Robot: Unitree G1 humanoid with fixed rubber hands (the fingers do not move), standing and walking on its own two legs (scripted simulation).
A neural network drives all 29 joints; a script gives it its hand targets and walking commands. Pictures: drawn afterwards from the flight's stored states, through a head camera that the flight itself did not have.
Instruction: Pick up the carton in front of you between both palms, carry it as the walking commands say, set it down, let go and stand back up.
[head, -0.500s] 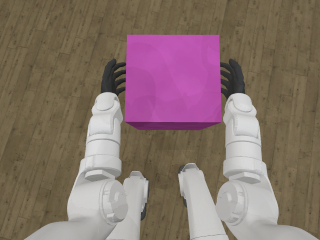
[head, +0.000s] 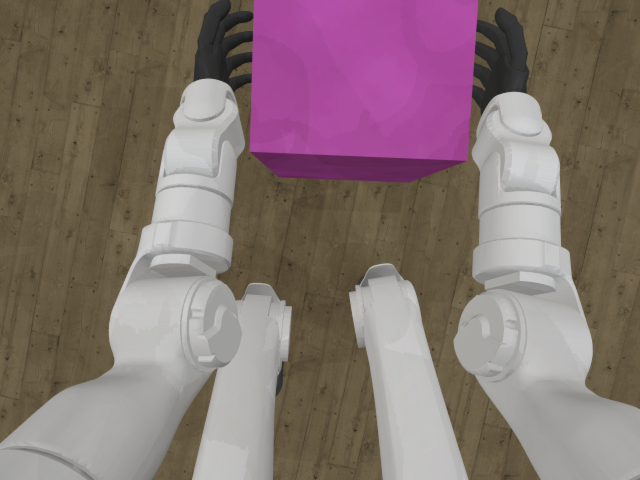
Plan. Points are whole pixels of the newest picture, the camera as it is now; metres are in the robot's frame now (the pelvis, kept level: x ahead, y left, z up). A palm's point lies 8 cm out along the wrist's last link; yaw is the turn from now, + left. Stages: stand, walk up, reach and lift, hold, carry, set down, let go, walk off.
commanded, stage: set down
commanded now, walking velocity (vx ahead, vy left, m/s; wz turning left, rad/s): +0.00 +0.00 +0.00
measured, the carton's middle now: (353, 91) +0.53 -0.09 -0.19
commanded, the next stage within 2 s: none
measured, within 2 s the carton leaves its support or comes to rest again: rests again in 0.92 s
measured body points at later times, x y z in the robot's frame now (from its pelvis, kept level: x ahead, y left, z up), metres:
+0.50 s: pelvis -0.01 +0.00 -0.09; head +0.37 -0.05 +0.14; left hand +0.58 +0.03 -0.27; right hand +0.51 -0.27 -0.27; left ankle +0.08 +0.12 -0.48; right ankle +0.11 -0.12 -0.48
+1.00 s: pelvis -0.01 +0.01 -0.12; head +0.37 -0.03 +0.11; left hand +0.58 +0.04 -0.30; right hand +0.51 -0.26 -0.30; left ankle +0.08 +0.12 -0.48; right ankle +0.11 -0.12 -0.48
